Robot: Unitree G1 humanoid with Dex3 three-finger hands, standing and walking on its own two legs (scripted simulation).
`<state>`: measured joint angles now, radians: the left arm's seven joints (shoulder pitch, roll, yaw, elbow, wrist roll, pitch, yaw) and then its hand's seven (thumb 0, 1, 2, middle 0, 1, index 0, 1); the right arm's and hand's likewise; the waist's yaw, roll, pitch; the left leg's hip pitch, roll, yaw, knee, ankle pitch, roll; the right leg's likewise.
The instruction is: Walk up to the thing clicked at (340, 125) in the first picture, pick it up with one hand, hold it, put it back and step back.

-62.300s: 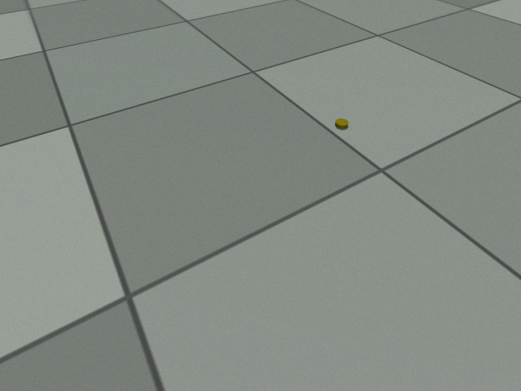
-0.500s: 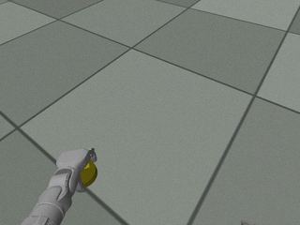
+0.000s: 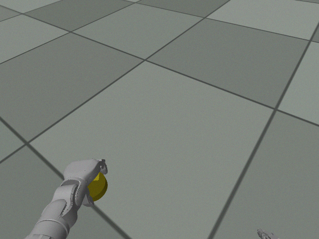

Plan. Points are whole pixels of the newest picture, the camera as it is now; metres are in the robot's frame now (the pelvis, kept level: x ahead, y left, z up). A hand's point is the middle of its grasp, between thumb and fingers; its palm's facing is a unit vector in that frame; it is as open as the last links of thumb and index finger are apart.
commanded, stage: hold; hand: left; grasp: from above
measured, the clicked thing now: (92, 185) +0.32 +0.22 -0.08
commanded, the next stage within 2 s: crouch in 1.26 s
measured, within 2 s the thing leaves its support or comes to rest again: neither
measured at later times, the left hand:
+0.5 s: hand (89, 191) +0.28 +0.21 -0.03, palm faces -0.43 -0.07 -0.90, open 10.4 cm
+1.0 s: hand (87, 192) +0.28 +0.21 -0.02, palm faces -0.44 -0.06 -0.90, open 10.4 cm
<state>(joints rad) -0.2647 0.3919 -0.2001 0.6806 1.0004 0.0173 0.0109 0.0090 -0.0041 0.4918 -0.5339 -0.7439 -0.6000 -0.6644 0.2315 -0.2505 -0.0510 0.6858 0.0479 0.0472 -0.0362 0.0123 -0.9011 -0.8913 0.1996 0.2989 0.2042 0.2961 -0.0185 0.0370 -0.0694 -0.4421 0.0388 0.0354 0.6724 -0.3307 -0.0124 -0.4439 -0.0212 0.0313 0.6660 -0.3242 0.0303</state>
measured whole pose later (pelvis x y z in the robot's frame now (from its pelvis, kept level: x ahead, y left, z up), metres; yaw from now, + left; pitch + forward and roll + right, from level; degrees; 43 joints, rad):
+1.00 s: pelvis -0.01 -0.01 +0.01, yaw +0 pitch +1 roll +1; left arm -0.21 0.39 -0.22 0.58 0.99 0.02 -0.04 0.01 0.00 0.47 -0.51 -0.80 -0.59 -0.70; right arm 0.18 -0.24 -0.03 0.67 0.07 0.06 -0.06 0.01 -0.91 -0.90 0.20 0.30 0.20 0.30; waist 0.01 0.04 -0.02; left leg -0.29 0.03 0.04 0.52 -0.24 -0.02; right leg -0.31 -0.02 0.04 0.54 -0.25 0.02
